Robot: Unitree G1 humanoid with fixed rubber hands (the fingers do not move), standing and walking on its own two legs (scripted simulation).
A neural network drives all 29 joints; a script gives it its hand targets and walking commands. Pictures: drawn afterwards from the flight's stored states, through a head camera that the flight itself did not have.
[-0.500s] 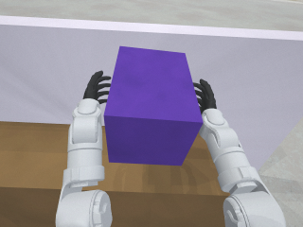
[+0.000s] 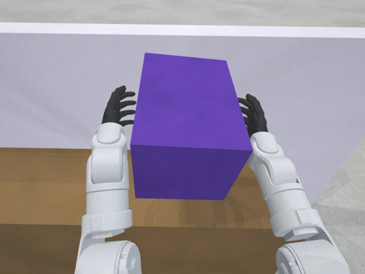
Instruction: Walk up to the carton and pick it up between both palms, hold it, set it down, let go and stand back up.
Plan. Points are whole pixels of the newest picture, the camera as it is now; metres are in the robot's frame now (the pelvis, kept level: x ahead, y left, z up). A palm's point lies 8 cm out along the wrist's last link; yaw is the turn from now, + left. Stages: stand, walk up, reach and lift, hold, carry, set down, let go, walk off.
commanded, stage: hold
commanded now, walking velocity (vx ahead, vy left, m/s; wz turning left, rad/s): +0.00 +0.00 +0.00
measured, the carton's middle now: (183, 125) +0.43 +0.01 +0.14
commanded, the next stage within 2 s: none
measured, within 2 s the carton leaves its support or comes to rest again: neither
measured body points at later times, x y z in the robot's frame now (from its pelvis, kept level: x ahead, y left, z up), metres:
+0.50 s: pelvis +0.02 +0.01 +0.00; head -0.02 +0.02 +0.45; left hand +0.40 +0.17 +0.20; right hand +0.40 -0.13 +0.17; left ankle +0.03 +0.13 -0.75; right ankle +0.02 -0.12 -0.75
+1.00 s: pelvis +0.00 +0.00 +0.00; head -0.01 +0.02 +0.45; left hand +0.40 +0.16 +0.19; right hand +0.40 -0.14 +0.16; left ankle +0.03 +0.13 -0.75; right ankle +0.02 -0.12 -0.75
